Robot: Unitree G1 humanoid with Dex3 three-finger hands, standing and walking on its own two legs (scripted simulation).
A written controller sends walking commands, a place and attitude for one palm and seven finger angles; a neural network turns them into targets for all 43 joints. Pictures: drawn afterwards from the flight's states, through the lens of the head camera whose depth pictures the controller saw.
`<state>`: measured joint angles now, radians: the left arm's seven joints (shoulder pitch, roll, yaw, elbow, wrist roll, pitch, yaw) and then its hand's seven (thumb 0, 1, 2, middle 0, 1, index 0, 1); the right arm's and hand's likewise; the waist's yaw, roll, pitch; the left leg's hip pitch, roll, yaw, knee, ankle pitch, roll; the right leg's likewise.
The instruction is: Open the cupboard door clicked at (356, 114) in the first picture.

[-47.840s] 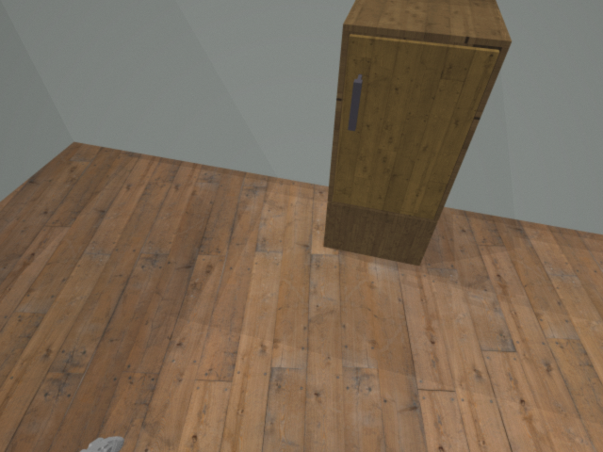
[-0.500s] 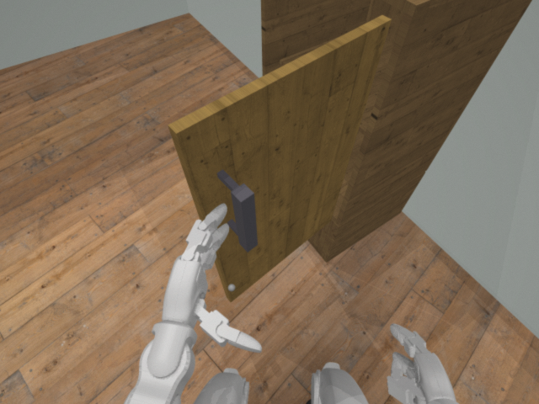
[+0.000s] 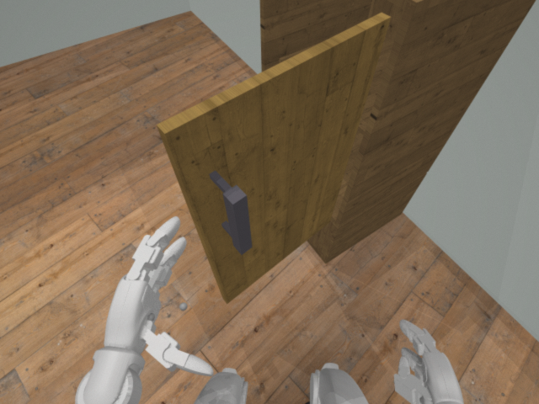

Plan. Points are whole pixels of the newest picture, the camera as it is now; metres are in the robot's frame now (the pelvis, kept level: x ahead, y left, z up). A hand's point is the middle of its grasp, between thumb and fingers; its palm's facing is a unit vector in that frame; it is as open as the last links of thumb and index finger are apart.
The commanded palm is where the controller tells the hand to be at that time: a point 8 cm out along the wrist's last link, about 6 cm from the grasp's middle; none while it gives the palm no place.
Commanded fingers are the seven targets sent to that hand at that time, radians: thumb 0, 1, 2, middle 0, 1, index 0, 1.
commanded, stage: slide the hand sideways off the handle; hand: left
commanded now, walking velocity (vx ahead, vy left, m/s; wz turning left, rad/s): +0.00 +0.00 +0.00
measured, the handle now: (230, 214) +0.38 +0.09 +0.05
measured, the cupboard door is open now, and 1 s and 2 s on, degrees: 97 97 97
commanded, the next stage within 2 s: draw the hand back to the body in 0.10 s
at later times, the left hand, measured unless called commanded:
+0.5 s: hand (136, 309) +0.22 +0.17 +0.10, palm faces -0.05 -1.00 -0.07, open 16.3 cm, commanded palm +0.19 +0.22 +0.11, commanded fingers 0.00 -0.50 0.30 -0.15 -0.30 -0.15 -0.30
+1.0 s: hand (35, 288) +0.21 +0.24 +0.17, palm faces +0.25 -0.89 -0.38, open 13.9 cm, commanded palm +0.18 +0.28 +0.20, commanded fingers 0.00 0.23 0.62 -0.18 -0.30 -0.18 -0.30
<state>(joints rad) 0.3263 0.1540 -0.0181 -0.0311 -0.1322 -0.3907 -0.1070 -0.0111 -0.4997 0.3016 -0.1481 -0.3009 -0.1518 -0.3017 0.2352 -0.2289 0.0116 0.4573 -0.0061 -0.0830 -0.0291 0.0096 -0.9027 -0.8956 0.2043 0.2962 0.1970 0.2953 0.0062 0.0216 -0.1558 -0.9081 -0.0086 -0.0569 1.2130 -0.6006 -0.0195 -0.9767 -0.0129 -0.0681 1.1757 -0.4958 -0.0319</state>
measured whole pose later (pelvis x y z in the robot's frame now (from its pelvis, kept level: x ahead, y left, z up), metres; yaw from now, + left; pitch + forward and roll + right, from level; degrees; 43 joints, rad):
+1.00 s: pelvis +0.03 +0.02 +0.07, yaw -1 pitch +3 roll -1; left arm 0.58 0.32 0.13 -0.40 -0.03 -0.03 0.12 -0.01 -0.09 0.48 -0.17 -0.30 -0.17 -0.30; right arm 0.29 -0.22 0.06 0.50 0.01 -0.11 -0.11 0.01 -0.90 -0.90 0.20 0.30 0.20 0.30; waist 0.04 0.06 -0.09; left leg -0.37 -0.01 -0.03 0.78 -0.46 0.02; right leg -0.43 -0.01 -0.04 0.73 -0.35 0.01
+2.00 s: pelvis +0.02 +0.01 +0.10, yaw -1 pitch -3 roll -1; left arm 0.44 0.35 0.37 -0.36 -0.03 -0.14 0.11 0.02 0.89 0.90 -0.21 -0.30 -0.21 -0.30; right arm 0.19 -0.23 0.03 0.63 -0.01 -0.11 -0.09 0.01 -0.90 -0.90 0.21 0.30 0.20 0.30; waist 0.05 0.07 0.01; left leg -0.09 0.02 -0.03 0.44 -0.29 0.00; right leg -0.15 0.02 -0.04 0.38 -0.18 -0.01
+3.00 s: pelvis -0.10 +0.02 +0.08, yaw +1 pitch -1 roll +1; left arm 0.51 0.43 0.47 -0.52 0.01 -0.25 0.16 0.01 0.89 0.90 -0.21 -0.30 -0.21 -0.30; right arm 0.20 -0.23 -0.01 0.59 -0.01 -0.09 -0.08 0.01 -0.90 -0.90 0.21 0.30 0.20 0.30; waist 0.00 -0.04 0.07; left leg -0.47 -0.02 0.01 0.71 -0.36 0.05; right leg -0.49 0.00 0.03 0.58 -0.08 0.01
